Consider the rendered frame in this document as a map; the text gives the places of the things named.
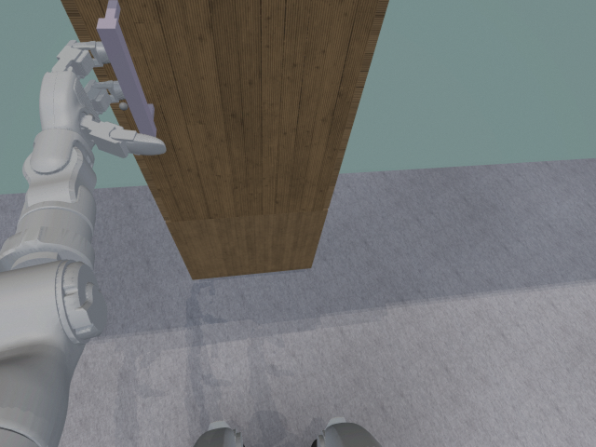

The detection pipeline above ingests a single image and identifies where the handle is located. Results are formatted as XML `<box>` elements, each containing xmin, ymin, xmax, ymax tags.
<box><xmin>96</xmin><ymin>0</ymin><xmax>156</xmax><ymax>137</ymax></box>

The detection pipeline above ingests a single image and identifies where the robot right thigh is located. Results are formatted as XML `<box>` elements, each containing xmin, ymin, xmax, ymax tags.
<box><xmin>317</xmin><ymin>423</ymin><xmax>383</xmax><ymax>447</ymax></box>

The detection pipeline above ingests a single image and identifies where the robot left forearm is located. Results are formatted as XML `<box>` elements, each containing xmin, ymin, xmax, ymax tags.
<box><xmin>0</xmin><ymin>129</ymin><xmax>97</xmax><ymax>272</ymax></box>

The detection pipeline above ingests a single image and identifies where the robot left hand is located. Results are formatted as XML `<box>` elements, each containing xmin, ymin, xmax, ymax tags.
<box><xmin>39</xmin><ymin>40</ymin><xmax>167</xmax><ymax>158</ymax></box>

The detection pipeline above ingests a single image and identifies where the left robot shin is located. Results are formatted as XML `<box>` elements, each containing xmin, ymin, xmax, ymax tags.
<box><xmin>208</xmin><ymin>420</ymin><xmax>230</xmax><ymax>431</ymax></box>

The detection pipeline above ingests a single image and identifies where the cupboard door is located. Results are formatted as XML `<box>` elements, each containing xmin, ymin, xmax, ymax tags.
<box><xmin>74</xmin><ymin>0</ymin><xmax>379</xmax><ymax>222</ymax></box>

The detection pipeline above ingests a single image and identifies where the robot left upper arm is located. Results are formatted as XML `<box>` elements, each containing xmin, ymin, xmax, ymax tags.
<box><xmin>0</xmin><ymin>259</ymin><xmax>108</xmax><ymax>447</ymax></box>

